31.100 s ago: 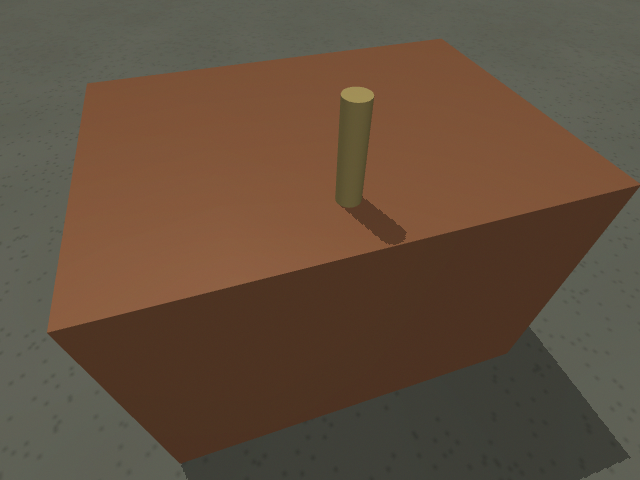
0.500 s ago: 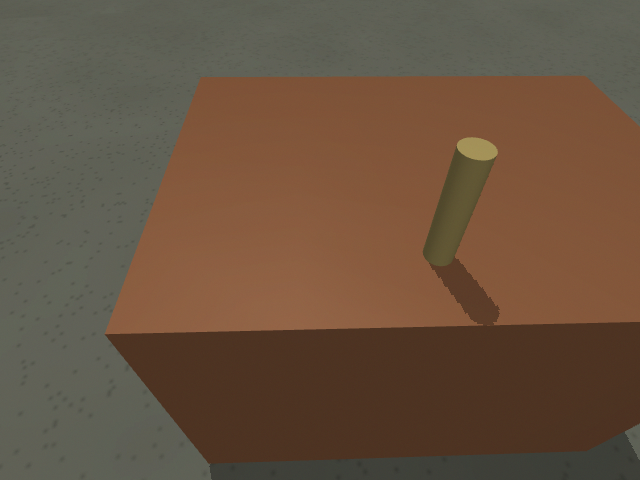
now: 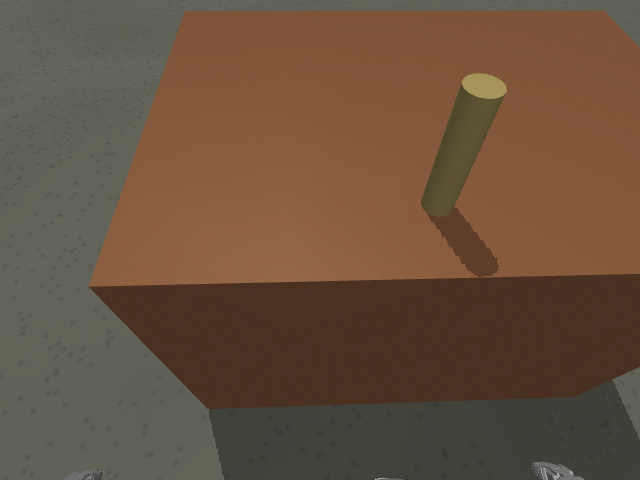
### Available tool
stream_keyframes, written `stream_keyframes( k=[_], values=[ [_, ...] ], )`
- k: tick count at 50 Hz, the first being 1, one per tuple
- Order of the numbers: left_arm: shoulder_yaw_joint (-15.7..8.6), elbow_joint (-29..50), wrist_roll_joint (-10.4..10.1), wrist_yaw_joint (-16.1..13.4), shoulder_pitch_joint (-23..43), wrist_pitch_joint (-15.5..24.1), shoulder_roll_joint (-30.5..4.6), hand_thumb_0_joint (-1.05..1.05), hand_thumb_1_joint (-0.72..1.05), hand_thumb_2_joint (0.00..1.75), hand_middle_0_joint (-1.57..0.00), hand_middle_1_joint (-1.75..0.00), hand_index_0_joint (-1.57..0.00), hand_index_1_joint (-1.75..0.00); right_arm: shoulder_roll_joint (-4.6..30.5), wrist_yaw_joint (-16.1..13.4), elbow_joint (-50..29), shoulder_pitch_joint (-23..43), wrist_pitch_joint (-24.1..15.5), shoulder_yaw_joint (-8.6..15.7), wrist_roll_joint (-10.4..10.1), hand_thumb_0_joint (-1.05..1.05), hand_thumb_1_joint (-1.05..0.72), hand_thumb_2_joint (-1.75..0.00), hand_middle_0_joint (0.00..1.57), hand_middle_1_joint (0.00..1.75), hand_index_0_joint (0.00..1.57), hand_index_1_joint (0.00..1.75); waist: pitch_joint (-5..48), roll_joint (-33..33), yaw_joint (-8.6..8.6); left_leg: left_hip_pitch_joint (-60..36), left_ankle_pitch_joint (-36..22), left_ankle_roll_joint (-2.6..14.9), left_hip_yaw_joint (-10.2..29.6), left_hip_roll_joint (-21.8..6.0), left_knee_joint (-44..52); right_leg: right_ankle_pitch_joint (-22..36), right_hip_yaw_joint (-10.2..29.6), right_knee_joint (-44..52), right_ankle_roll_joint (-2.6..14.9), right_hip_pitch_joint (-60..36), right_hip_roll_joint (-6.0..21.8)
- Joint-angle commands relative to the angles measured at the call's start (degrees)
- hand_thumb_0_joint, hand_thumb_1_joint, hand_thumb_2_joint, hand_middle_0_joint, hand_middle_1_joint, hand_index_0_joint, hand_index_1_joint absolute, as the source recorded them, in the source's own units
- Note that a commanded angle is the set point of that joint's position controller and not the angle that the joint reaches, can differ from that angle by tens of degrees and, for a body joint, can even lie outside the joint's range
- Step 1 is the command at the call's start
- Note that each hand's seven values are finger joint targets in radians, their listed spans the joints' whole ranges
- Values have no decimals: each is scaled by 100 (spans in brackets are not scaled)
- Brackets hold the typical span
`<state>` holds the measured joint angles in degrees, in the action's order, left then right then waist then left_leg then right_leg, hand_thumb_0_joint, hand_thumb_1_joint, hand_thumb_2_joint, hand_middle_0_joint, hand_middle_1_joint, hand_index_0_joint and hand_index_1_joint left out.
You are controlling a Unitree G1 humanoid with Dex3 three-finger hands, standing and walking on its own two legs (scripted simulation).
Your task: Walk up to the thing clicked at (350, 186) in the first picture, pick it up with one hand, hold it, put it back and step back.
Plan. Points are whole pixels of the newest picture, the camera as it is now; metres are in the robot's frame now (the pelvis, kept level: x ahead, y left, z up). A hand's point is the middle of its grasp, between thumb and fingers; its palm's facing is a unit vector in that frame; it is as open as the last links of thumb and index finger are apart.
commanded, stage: step back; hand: right
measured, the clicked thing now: (456, 154) +0.52 -0.19 +0.09
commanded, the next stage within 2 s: none
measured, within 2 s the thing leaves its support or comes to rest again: neither
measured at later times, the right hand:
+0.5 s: hand out of the picture -0.05 -0.22 -0.13, palm faces -0.08 +0.90 -0.43, open 7.4 cm
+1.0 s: hand out of the picture -0.13 -0.24 -0.16, palm faces +0.01 +0.94 -0.35, open 7.4 cm
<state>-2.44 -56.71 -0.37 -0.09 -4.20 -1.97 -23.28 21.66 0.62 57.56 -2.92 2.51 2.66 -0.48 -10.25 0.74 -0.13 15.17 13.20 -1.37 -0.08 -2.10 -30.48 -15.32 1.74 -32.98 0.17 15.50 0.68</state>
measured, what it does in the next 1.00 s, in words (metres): walks backwards: left foot, then right foot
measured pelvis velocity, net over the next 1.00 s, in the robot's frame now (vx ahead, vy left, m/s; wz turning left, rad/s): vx -0.22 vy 0.02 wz -0.05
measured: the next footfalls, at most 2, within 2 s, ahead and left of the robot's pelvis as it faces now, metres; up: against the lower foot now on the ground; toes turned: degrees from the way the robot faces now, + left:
left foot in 0.34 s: -0.08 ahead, +0.13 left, +0.00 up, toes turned +0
right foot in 0.76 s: -0.15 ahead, -0.07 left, +0.00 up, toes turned +0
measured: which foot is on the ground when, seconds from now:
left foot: down 0.00-0.06, up 0.08-0.32, down 0.34-0.80, up 0.82-1.00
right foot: down 0.00-0.34, up 0.36-0.74, down 0.76-1.00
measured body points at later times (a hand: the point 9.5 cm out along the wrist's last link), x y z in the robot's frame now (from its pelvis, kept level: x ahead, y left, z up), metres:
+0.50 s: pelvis -0.11 +0.04 +0.00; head -0.03 +0.08 +0.44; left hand +0.01 +0.35 -0.14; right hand -0.04 -0.27 -0.11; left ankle -0.12 +0.13 -0.73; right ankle -0.10 -0.11 -0.65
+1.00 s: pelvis -0.22 +0.02 +0.00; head -0.17 -0.01 +0.45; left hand -0.09 +0.32 -0.09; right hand -0.13 -0.29 -0.13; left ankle -0.27 +0.18 -0.65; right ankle -0.19 -0.07 -0.73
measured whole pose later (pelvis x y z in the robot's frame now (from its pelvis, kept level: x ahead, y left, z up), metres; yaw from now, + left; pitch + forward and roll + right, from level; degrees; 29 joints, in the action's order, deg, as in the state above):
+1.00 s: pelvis -0.22 +0.02 +0.00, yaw -3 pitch -1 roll +2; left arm -3.9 -45.2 1.9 -0.2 -8.1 -2.5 -19.7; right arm 22.6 -1.6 49.7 -8.1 2.9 2.0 -0.4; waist -9.3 -1.3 1.1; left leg 22.9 29.3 -0.8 8.7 6.3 -64.7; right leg -13.2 2.3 -32.2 3.0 17.4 -1.4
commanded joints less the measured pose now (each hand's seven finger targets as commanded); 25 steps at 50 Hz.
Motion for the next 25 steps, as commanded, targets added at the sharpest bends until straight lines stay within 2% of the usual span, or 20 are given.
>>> stream_keyframes(
  k=[1, 2, 3, 4, 5, 7, 8, 11, 13, 15, 16, 17, 18, 19, 20, 21, 22, 23, 24, 25],
  values=[
    [-298, 403, 76, -42, -527, 31, -1197, 0, 90, 90, -20, -30, -20, -30, 1376, -48, -664, 131, -4, 385, 4, 0, -90, -90, 20, 30, 20, 30, 1532, -215, 139, 12, -869, 905, 479, -439, -440, 1238, 673, 48, 741, -304, 612],
    [-372, 448, 101, -21, -482, 45, -1407, 0, 90, 90, -20, -30, -20, -30, 1214, -37, -715, 177, 27, 358, -3, 0, -90, -90, 20, 30, 20, 30, 1339, 250, 216, 136, -88, 557, 229, 93, -1157, 1523, 1270, 821, 1044, -31, 1147],
    [-443, 583, 162, -40, -243, 77, -1756, 0, 90, 90, -20, -30, -20, -30, 1071, -38, -777, 137, 59, 345, 22, 0, -90, -90, 20, 30, 20, 30, 1198, 1202, 249, 411, 1524, 360, 15, 799, -2465, 1924, 2225, 1455, 1523, 179, 1914],
    [-477, 717, 263, -61, -177, 129, -1854, 0, 90, 90, -20, -30, -20, -30, 1077, -58, -782, -64, 112, 344, 83, 0, -90, -90, 20, 30, 20, 30, 1148, 1136, 229, 616, 2282, 349, 636, 772, -3272, 2001, 2623, 1442, 1752, 276, 2166],
    [-490, 813, 280, -74, -53, 126, -1825, 0, 90, 90, -20, -30, -20, -30, 1143, -55, -730, -303, 118, 359, 97, 0, -90, -90, 20, 30, 20, 30, 1063, 1101, 126, 510, 2213, 368, 751, 611, -3498, 1927, 2427, 1348, 1755, 630, 2156],
    [-445, 1032, 288, -101, 552, 114, -1536, 0, 90, 90, -20, -30, -20, -30, 1172, -22, -649, -651, 84, 391, -35, 0, -90, -90, 20, 30, 20, 30, 1147, 906, -118, 476, 1729, 351, 779, 637, -3724, 1897, 1419, 1099, 1461, 461, 1578],
    [-423, 1047, 287, -105, 560, 100, -1400, 0, 90, 90, -20, -30, -20, -30, 1179, -33, -622, -728, 72, 390, -66, 0, -90, -90, 20, 30, 20, 30, 1241, 829, -100, 500, 1621, 285, 673, 700, -3709, 1824, 1149, 987, 1314, 330, 1323],
    [-420, 1118, 301, -166, 192, 62, -1338, 0, 90, 90, -20, -30, -20, -30, 1185, -87, -712, -797, 35, 312, 4, 0, -90, -90, 20, 30, 20, 30, 1439, 933, 92, 785, 1704, 140, 457, 446, -2407, 2026, 1224, 618, 1260, -573, 1337],
    [-444, 1150, 263, -195, -31, 12, -1345, 0, 90, 90, -20, -30, -20, -30, 1151, -119, -763, -813, -20, 288, 110, 0, -90, -90, 20, 30, 20, 30, 1560, 1038, 165, 741, 1684, 203, 448, 239, -1141, 2469, 1296, 385, 1150, -1104, 1460],
    [-410, 1192, 130, -156, 10, -62, -1358, 0, 90, 90, -20, -30, -20, -30, 1091, -139, -669, -1124, -100, 306, 198, 0, -90, -90, 20, 30, 20, 30, 1566, 1007, -17, 54, 627, 273, 162, 292, 439, 2685, 1083, -113, 898, -965, 1253],
    [-362, 1209, 86, -135, -40, -108, -1264, 0, 90, 90, -20, -30, -20, -30, 1170, -151, -643, -1181, -138, 359, 282, 0, -90, -90, 20, 30, 20, 30, 1472, 672, -68, -464, -387, 300, 403, 107, 1007, 2196, 832, -484, 630, -347, 955],
    [-295, 1283, 48, -125, -214, -135, -887, 0, 90, 90, -20, -30, -20, -30, 1648, -157, -727, -973, -151, 500, 379, 0, -90, -90, 20, 30, 20, 30, 1435, -685, 88, -1013, -1683, 522, 1915, -945, 1118, 386, 258, -1442, 263, 763, 66],
    [-292, 1261, 66, -188, -174, -144, -799, 0, 90, 90, -20, -30, -20, -30, 2058, -125, -859, -653, -144, 564, 397, 0, -90, -90, 20, 30, 20, 30, 1206, -1149, 154, -1188, -2732, 814, 2421, -1459, 993, -1848, 339, -2023, 84, 1717, -772],
    [-379, 1276, 164, -272, 127, -137, -956, 0, 90, 90, -20, -30, -20, -30, 2289, -117, -895, -774, -154, 599, 286, 0, -90, -90, 20, 30, 20, 30, 1226, -1593, -268, -363, -2599, 1569, 2966, -2096, 1153, -2338, 909, -2951, -21, 1215, -755],
    [-395, 1253, 202, -284, 291, -126, -1091, 0, 90, 90, -20, -30, -20, -30, 2100, -149, -911, -606, -170, 596, 283, 0, -90, -90, 20, 30, 20, 30, 1020, -1245, -243, -40, -2400, 1537, 2674, -1902, 1195, -2077, 1139, -3387, 24, 1113, -720],
    [-428, 1197, 148, -247, 324, -120, -1086, 0, 90, 90, -20, -30, -20, -30, 1792, -171, -962, -410, -189, 486, 292, 0, -90, -90, 20, 30, 20, 30, 864, -1008, -162, -96, -2743, 1225, 1934, -1455, 997, -1706, 1230, -3578, 50, 1173, -763],
    [-408, 1090, 52, -217, -37, -115, -986, 0, 90, 90, -20, -30, -20, -30, 1509, -204, -1028, 0, -196, 398, 337, 0, -90, -90, 20, 30, 20, 30, 836, -920, 148, -477, -3017, 900, 1257, -943, 801, -1289, 1266, -3684, 87, 1497, -845],
    [-397, 1047, 25, -199, -423, -116, -981, 0, 90, 90, -20, -30, -20, -30, 1397, -237, -1088, 66, -195, 384, 279, 0, -90, -90, 20, 30, 20, 30, 896, -1000, 334, -962, -3196, 834, 1021, -858, 640, -1067, 1159, -3747, 109, 1714, -870],
    [-401, 1053, 56, -194, -568, -110, -952, 0, 90, 90, -20, -30, -20, -30, 1264, -252, -1092, -25, -191, 366, 237, 0, -90, -90, 20, 30, 20, 30, 1026, -881, 343, -1304, -3315, 919, 1004, -878, 489, -1020, 1040, -3740, 97, 1779, -857],
    [-420, 1074, 104, -189, -551, -78, -905, 0, 90, 90, -20, -30, -20, -30, 1233, -262, -1060, -264, -185, 362, 198, 0, -90, -90, 20, 30, 20, 30, 1143, -906, 220, -1719, -3638, 1006, 1086, -956, 317, -1093, 912, -3524, -2, 1781, -792]
  ],
)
